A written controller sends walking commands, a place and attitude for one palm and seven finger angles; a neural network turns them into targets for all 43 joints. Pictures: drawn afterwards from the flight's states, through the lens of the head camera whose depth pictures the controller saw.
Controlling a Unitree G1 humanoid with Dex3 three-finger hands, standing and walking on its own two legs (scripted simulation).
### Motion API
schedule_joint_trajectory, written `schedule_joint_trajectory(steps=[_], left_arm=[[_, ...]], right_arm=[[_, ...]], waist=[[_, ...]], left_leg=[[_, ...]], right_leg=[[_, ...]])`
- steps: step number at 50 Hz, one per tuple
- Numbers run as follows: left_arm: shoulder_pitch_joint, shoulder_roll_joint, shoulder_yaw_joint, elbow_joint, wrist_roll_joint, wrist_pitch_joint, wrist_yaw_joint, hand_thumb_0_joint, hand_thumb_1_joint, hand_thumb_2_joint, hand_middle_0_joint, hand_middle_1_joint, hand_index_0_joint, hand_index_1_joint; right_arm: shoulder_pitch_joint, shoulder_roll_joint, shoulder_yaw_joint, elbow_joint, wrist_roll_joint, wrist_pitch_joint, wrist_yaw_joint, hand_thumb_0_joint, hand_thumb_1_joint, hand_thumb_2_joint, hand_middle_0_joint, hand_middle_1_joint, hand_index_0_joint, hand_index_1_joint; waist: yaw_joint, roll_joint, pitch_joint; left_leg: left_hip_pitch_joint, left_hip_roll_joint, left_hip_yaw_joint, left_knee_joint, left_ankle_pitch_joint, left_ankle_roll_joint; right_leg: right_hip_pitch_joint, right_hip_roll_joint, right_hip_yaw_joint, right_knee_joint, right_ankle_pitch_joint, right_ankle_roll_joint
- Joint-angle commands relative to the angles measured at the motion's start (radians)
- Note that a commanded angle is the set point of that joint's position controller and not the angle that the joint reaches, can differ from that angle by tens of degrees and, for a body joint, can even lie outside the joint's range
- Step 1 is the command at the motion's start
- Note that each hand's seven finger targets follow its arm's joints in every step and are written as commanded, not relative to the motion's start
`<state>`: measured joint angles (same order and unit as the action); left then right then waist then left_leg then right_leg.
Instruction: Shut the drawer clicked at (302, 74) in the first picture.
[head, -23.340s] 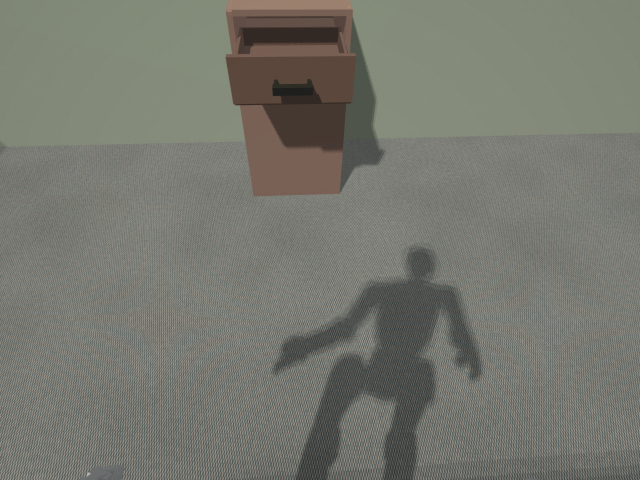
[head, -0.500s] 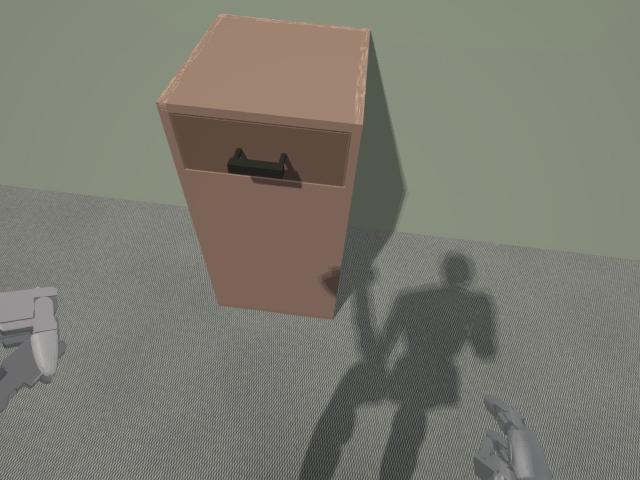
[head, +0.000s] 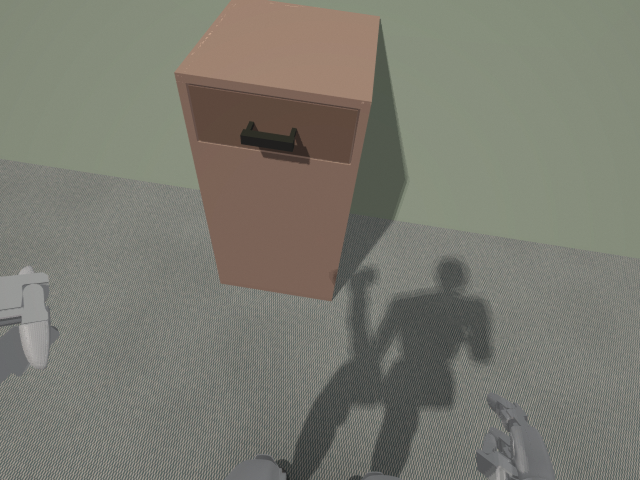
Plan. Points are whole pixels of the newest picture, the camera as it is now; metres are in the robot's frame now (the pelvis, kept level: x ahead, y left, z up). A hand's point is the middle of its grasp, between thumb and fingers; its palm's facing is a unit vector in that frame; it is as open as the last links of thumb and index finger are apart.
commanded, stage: step back with the hand held close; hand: left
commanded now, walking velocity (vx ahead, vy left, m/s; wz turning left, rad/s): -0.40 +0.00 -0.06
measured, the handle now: (269, 134) +0.78 +0.13 -0.04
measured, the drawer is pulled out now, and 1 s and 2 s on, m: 0.00 0.00 0.00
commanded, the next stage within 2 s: stop stepping back and stand still in 0.32 s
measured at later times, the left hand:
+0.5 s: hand out of the picture +0.12 +0.22 +0.19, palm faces +0.18 -0.89 -0.42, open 3.2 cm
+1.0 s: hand out of the picture -0.01 +0.22 +0.19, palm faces +0.24 -0.83 -0.51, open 3.2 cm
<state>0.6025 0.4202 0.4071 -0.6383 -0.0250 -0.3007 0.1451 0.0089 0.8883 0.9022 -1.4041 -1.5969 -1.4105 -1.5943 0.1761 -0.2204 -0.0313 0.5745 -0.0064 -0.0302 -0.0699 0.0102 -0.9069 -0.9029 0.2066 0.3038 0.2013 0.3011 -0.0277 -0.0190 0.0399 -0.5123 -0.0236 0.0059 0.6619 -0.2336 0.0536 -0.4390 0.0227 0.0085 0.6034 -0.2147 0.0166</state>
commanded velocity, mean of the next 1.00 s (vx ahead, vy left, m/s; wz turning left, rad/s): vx -0.01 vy -0.02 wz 0.00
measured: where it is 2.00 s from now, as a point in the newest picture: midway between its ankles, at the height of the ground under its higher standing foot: outside the picture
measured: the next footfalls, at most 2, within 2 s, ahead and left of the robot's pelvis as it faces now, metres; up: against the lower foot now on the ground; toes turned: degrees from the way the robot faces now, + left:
right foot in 0.26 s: -0.12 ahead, -0.16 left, +0.00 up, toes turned -5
left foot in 0.78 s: -0.09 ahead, +0.15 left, +0.00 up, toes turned -7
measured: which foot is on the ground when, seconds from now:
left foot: down 0.00-0.56, up 0.58-0.76, down 0.78-0.94, up 0.96-1.00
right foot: down 0.00-0.00, up 0.02-0.24, down 0.26-0.78, up 0.80-0.92, down 0.94-1.00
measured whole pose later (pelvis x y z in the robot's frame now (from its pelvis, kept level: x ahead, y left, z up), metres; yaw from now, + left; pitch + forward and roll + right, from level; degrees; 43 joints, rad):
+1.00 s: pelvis -0.21 +0.02 +0.00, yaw -5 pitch -2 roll +0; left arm 0.67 0.47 0.41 -0.68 -0.02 -0.22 0.12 0.01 0.89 0.90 -1.40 -1.60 -1.41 -1.59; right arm 0.29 -0.14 0.02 0.64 -0.02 -0.09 -0.04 0.01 -0.90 -0.90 0.21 0.30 0.20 0.30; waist -0.04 -0.06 -0.01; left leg -0.49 0.02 -0.02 0.98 -0.40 0.00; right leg -0.33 0.01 -0.09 0.63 -0.27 -0.08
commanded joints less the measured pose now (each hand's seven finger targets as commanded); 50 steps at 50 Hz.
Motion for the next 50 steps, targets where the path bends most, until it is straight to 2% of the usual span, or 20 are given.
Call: schedule_joint_trajectory(steps=[1, 5, 10, 13, 16, 18, 20, 22, 25, 27, 29, 30, 33, 36, 38, 39, 41, 45, 47, 50], left_arm=[[-0.027, 0.165, 0.145, -0.229, 0.006, -0.057, 0.021, 0.0, 0.9, 0.9, -1.4, -1.6, -1.4, -1.6], [0.01, 0.13, 0.111, -0.204, -0.013, -0.043, 0.024, 0.0, 0.9, 0.9, -1.4, -1.6, -1.4, -1.6], [-0.01, 0.125, 0.06, -0.188, -0.041, -0.044, 0.0, 0.0, 0.9, 0.9, -1.4, -1.6, -1.4, -1.6], [-0.096, 0.224, 0.132, -0.22, -0.039, -0.074, 0.016, 0.0, 0.9, 0.9, -1.4, -1.6, -1.4, -1.6], [-0.17, 0.145, 0.054, -0.153, -0.03, -0.028, -0.017, 0.0, 0.9, 0.9, -1.4, -1.6, -1.4, -1.6], [-0.12, 0.153, 0.075, -0.157, -0.039, -0.01, -0.029, 0.0, 0.9, 0.9, -1.4, -1.6, -1.4, -1.6], [-0.06, 0.197, 0.126, -0.211, -0.051, -0.052, -0.032, 0.0, 0.9, 0.9, -1.4, -1.6, -1.4, -1.6], [0.055, 0.178, 0.149, -0.241, -0.055, -0.038, -0.019, 0.0, 0.9, 0.9, -1.4, -1.6, -1.4, -1.6], [0.181, 0.151, 0.129, -0.271, -0.06, 0.003, -0.016, 0.0, 0.9, 0.9, -1.4, -1.6, -1.4, -1.6], [0.213, 0.178, 0.149, -0.258, -0.049, 0.033, -0.01, 0.0, 0.9, 0.9, -1.4, -1.6, -1.4, -1.6], [0.113, 0.214, 0.177, -0.329, -0.057, 0.047, 0.0, 0.0, 0.9, 0.9, -1.4, -1.6, -1.4, -1.6], [0.0, 0.219, 0.184, -0.305, -0.045, 0.056, 0.003, 0.0, 0.9, 0.9, -1.4, -1.6, -1.4, -1.6], [-0.13, 0.112, 0.057, -0.139, -0.016, 0.078, 0.015, 0.0, 0.9, 0.9, -1.4, -1.6, -1.4, -1.6], [-0.204, 0.086, -0.001, -0.093, 0.011, 0.069, 0.03, 0.0, 0.9, 0.9, -1.4, -1.6, -1.4, -1.6], [-0.209, 0.091, -0.012, -0.167, 0.011, 0.052, 0.035, 0.0, 0.9, 0.9, -1.4, -1.6, -1.4, -1.6], [-0.176, 0.118, 0.014, -0.206, 0.021, 0.046, 0.026, 0.0, 0.9, 0.9, -1.4, -1.6, -1.4, -1.6], [-0.125, 0.161, 0.075, -0.255, 0.014, 0.036, 0.013, 0.0, 0.9, 0.9, -1.4, -1.6, -1.4, -1.6], [0.139, 0.162, 0.125, -0.224, 0.005, 0.033, 0.018, 0.0, 0.9, 0.9, -1.4, -1.6, -1.4, -1.6], [0.066, 0.193, 0.158, -0.212, -0.016, 0.048, 0.014, 0.0, 0.9, 0.9, -1.4, -1.6, -1.4, -1.6], [-0.03, 0.161, 0.147, -0.099, -0.01, 0.029, 0.016, 0.0, 0.9, 0.9, -1.4, -1.6, -1.4, -1.6]], right_arm=[[-0.074, -0.122, -0.039, -0.153, -0.012, -0.1, -0.025, 0.0, -0.9, -0.9, 0.2, 0.3, 0.2, 0.3], [-0.079, -0.108, -0.047, -0.117, -0.017, -0.134, 0.004, 0.0, -0.9, -0.9, 0.2, 0.3, 0.2, 0.3], [-0.028, -0.088, -0.028, -0.046, -0.032, -0.14, 0.023, 0.0, -0.9, -0.9, 0.2, 0.3, 0.2, 0.3], [-0.026, -0.056, -0.008, -0.022, -0.042, -0.125, 0.013, 0.0, -0.9, -0.9, 0.2, 0.3, 0.2, 0.3], [-0.072, -0.074, -0.005, -0.046, -0.01, -0.143, -0.013, 0.0, -0.9, -0.9, 0.2, 0.3, 0.2, 0.3], [-0.124, -0.116, -0.002, -0.081, -0.009, -0.147, -0.027, 0.0, -0.9, -0.9, 0.2, 0.3, 0.2, 0.3], [-0.089, -0.124, -0.012, -0.088, -0.027, -0.176, -0.004, 0.0, -0.9, -0.9, 0.2, 0.3, 0.2, 0.3], [-0.055, -0.101, -0.016, -0.108, -0.028, -0.16, 0.011, 0.0, -0.9, -0.9, 0.2, 0.3, 0.2, 0.3], [-0.07, -0.093, -0.007, -0.156, -0.017, -0.132, 0.03, 0.0, -0.9, -0.9, 0.2, 0.3, 0.2, 0.3], [-0.079, -0.09, -0.008, -0.16, -0.017, -0.107, 0.021, 0.0, -0.9, -0.9, 0.2, 0.3, 0.2, 0.3], [-0.061, -0.091, -0.024, -0.129, -0.018, -0.068, 0.006, 0.0, -0.9, -0.9, 0.2, 0.3, 0.2, 0.3], [-0.04, -0.088, -0.021, -0.106, -0.014, -0.065, 0.005, 0.0, -0.9, -0.9, 0.2, 0.3, 0.2, 0.3], [-0.054, -0.098, -0.018, -0.093, -0.004, -0.09, -0.03, 0.0, -0.9, -0.9, 0.2, 0.3, 0.2, 0.3], [-0.043, -0.105, 0.001, -0.049, -0.008, -0.133, -0.049, 0.0, -0.9, -0.9, 0.2, 0.3, 0.2, 0.3], [-0.022, -0.135, 0.0, -0.089, 0.002, -0.157, -0.054, 0.0, -0.9, -0.9, 0.2, 0.3, 0.2, 0.3], [-0.02, -0.135, -0.005, -0.094, -0.003, -0.153, -0.042, 0.0, -0.9, -0.9, 0.2, 0.3, 0.2, 0.3], [-0.055, -0.091, 0.0, -0.094, -0.012, -0.17, -0.007, 0.0, -0.9, -0.9, 0.2, 0.3, 0.2, 0.3], [-0.073, -0.093, -0.004, -0.13, -0.013, -0.124, 0.01, 0.0, -0.9, -0.9, 0.2, 0.3, 0.2, 0.3], [-0.065, -0.083, -0.029, -0.127, 0.001, -0.093, 0.005, 0.0, -0.9, -0.9, 0.2, 0.3, 0.2, 0.3], [-0.009, -0.077, -0.016, -0.067, -0.017, -0.101, -0.008, 0.0, -0.9, -0.9, 0.2, 0.3, 0.2, 0.3]], waist=[[0.002, 0.282, -0.144], [0.03, 0.207, -0.159], [0.025, 0.245, -0.199], [0.012, -0.07, -0.213], [-0.006, -0.19, -0.087], [0.017, 0.18, -0.058], [0.039, 0.293, -0.265], [0.043, 0.222, -0.278], [0.037, 0.363, -0.23], [0.042, 0.198, -0.154], [0.029, -0.181, -0.116], [-0.002, -0.201, -0.106], [-0.024, -0.171, -0.011], [-0.011, 0.049, -0.018], [-0.007, 0.315, -0.014], [0.012, 0.288, -0.08], [-0.008, 0.353, -0.006], [0.053, 0.174, -0.083], [0.033, -0.295, -0.053], [-0.02, -0.069, -0.039]], left_leg=[[-0.22, 0.385, -0.487, -0.604, -0.522, 0.123], [-0.03, 0.307, -0.286, -0.512, -0.349, 0.08], [0.252, 0.22, -0.15, -0.467, -0.146, -0.086], [0.394, 0.067, -0.028, 0.156, -0.032, -0.108], [0.32, 0.026, -0.02, 0.029, 0.017, -0.088], [0.302, 0.17, -0.235, -0.369, 0.42, -0.026], [0.273, 0.344, -0.461, -0.578, -0.049, -0.014], [0.255, 0.283, -0.329, -0.577, -0.209, -0.007], [0.093, 0.167, -0.148, -0.588, -0.33, -0.064], [0.005, 0.055, -0.022, -0.344, -0.294, -0.101], [0.115, -0.026, -0.014, 0.374, -0.114, -0.096], [0.031, 0.027, -0.065, 0.513, -0.074, -0.09], [0.191, 0.104, -0.031, 0.311, -0.099, -0.056], [0.243, 0.067, 0.053, -0.147, -0.153, -0.015], [0.247, 0.245, -0.323, -0.419, -0.334, 0.078], [0.243, 0.283, -0.38, -0.444, -0.255, 0.107], [0.13, 0.317, -0.521, -0.525, -0.426, 0.134], [-0.233, 0.155, -0.145, -0.251, -0.412, 0.011], [-0.271, -0.01, 0.02, 0.46, -0.27, -0.051], [-0.063, 0.094, -0.028, 0.496, -0.137, -0.047]], right_leg=[[0.248, 0.088, 0.047, 0.52, -0.206, -0.001], [0.181, 0.065, -0.001, 0.426, -0.303, -0.014], [0.208, 0.024, -0.05, -0.245, -0.328, -0.08], [-0.1, -0.38, 0.268, -0.434, 0.092, -0.214], [-0.062, -0.224, 0.009, -0.212, 0.236, -0.118], [-0.013, 0.004, -0.076, 0.071, -0.041, 0.002], [0.113, 0.079, 0.049, 0.399, -0.436, -0.021], [0.154, 0.064, 0.015, 0.341, -0.358, -0.04], [0.337, 0.1, -0.12, 0.066, -0.357, -0.057], [0.376, 0.012, -0.052, -0.254, -0.322, -0.093], [-0.092, -0.39, 0.313, -0.491, -0.433, -0.216], [-0.145, -0.412, 0.296, -0.468, -0.55, -0.227], [-0.251, -0.305, 0.088, -0.421, -0.611, -0.123], [-0.015, -0.233, -0.036, -0.192, -0.451, -0.098], [-0.035, -0.064, -0.119, 0.181, -0.327, -0.019], [-0.024, -0.001, -0.137, 0.339, -0.306, -0.002], [-0.056, -0.05, -0.02, 0.419, -0.308, -0.021], [0.518, -0.02, -0.048, -0.048, -0.308, -0.068], [0.268, -0.401, 0.536, -0.461, -0.537, -0.223], [-0.04, -0.357, 0.358, -0.467, -0.681, -0.198]])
